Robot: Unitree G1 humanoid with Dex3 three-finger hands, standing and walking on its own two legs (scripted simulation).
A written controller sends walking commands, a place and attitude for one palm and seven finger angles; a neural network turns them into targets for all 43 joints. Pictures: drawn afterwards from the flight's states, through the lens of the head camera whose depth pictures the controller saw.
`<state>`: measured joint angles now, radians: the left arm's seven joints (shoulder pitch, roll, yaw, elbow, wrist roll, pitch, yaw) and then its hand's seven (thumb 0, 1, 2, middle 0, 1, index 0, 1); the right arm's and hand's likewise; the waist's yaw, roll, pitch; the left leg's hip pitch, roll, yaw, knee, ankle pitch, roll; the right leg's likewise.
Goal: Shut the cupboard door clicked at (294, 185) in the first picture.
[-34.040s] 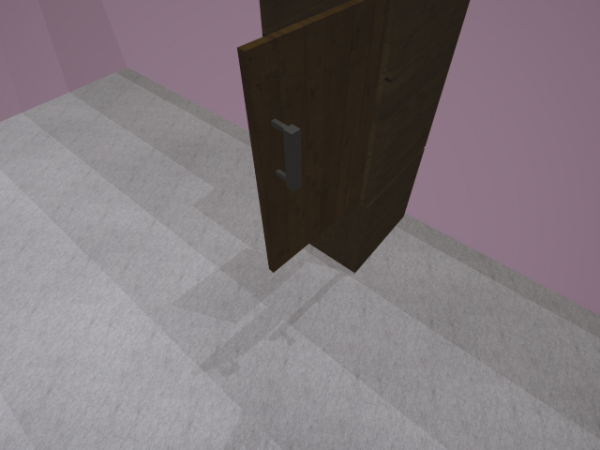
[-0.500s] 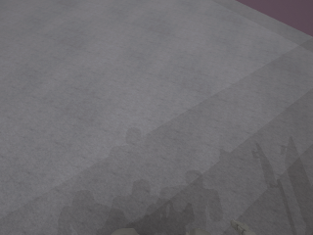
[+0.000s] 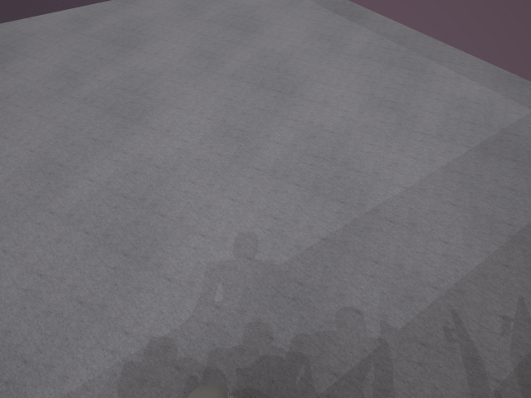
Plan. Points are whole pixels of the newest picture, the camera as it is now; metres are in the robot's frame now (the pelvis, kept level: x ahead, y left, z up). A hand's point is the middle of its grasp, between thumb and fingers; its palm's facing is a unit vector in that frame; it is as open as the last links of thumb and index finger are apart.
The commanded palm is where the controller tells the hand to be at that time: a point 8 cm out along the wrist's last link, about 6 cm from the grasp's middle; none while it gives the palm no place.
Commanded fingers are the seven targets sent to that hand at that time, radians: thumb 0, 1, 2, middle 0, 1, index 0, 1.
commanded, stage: walk to a spot facing it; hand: left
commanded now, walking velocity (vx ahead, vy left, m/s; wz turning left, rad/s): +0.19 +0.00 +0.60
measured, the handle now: out of the picture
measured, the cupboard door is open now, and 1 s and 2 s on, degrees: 49 49 49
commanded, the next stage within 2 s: turn to face it in 0.04 s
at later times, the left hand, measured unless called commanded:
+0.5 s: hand out of the picture +0.14 +0.22 -0.19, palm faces +0.08 -0.98 -0.17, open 7.4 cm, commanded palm none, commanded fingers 0.00 0.90 0.90 -0.20 -0.30 -0.20 -0.30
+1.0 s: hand (175, 314) +0.30 +0.20 -0.17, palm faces -0.25 -0.94 -0.24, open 7.4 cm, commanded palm none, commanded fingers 0.00 0.90 0.90 -0.20 -0.30 -0.20 -0.30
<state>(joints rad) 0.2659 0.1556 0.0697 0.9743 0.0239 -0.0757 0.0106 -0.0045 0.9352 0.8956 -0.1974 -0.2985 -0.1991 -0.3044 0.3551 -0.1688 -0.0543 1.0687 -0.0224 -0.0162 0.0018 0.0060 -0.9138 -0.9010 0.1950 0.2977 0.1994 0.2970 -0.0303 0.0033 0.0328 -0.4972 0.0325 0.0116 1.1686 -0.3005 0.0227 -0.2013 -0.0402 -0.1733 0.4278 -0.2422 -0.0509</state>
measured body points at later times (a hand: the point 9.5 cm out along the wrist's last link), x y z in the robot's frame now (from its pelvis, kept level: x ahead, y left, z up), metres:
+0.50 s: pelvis +0.13 +0.05 -0.01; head +0.17 +0.05 +0.44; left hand +0.13 +0.27 -0.17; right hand +0.27 -0.17 -0.15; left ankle +0.20 +0.13 -0.74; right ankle +0.11 -0.09 -0.69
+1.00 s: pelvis +0.19 +0.02 +0.00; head +0.23 +0.01 +0.44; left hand +0.31 +0.25 -0.15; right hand +0.19 -0.26 -0.14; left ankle +0.23 +0.16 -0.70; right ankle +0.15 -0.08 -0.74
